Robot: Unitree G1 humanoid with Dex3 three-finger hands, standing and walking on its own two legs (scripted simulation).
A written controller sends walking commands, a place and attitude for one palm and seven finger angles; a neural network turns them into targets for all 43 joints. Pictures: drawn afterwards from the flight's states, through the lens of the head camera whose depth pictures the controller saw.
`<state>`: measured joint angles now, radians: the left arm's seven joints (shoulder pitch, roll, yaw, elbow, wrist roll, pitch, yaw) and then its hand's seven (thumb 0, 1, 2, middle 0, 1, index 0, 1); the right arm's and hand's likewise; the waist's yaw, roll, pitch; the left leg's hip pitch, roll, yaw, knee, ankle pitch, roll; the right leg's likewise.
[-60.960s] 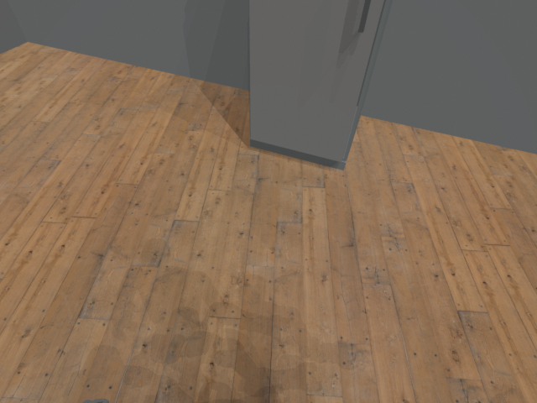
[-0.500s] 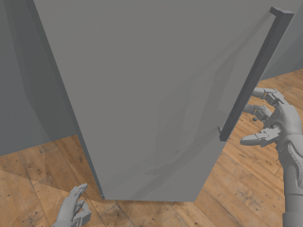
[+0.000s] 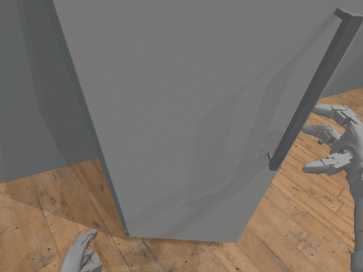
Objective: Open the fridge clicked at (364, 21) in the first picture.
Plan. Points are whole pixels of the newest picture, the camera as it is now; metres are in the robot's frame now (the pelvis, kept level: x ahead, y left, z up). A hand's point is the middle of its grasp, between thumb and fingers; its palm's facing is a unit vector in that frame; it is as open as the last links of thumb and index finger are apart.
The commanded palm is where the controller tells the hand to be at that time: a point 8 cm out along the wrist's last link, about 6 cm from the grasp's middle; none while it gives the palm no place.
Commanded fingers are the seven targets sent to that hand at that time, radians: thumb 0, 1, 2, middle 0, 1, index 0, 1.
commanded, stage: move the hooked fingers beside the handle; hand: right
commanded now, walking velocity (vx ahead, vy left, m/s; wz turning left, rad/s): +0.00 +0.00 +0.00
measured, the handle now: (299, 107) +0.42 -0.23 +0.20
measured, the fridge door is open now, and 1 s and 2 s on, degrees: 25 25 25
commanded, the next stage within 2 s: feel for the door with the fingertips in 1.66 s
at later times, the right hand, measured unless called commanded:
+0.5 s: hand (324, 142) +0.34 -0.26 +0.18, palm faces +0.07 +1.00 -0.01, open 14.0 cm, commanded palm +0.31 -0.31 +0.17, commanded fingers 0.00 0.50 -0.30 0.30 1.20 0.30 1.20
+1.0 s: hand (335, 146) +0.32 -0.27 +0.18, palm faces +0.10 +1.00 -0.02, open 14.0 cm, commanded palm +0.29 -0.32 +0.17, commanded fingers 0.00 0.50 -0.30 0.30 1.20 0.30 1.20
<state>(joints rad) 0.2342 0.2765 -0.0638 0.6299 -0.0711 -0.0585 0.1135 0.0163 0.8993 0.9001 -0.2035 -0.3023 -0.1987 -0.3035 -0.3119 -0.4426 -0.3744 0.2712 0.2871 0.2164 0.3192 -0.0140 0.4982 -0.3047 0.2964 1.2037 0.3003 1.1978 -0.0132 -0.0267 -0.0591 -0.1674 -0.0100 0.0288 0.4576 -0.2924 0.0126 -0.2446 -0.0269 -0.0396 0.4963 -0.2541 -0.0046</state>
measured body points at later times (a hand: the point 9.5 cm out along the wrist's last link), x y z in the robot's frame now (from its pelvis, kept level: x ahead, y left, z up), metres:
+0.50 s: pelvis -0.01 +0.00 +0.00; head -0.02 +0.01 +0.45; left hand +0.16 +0.25 -0.08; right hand +0.33 -0.31 +0.18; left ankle -0.03 +0.11 -0.74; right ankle +0.01 -0.12 -0.74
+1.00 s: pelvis +0.00 +0.00 +0.00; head -0.02 +0.02 +0.45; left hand +0.17 +0.25 -0.08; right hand +0.31 -0.33 +0.18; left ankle -0.03 +0.11 -0.74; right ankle +0.01 -0.12 -0.74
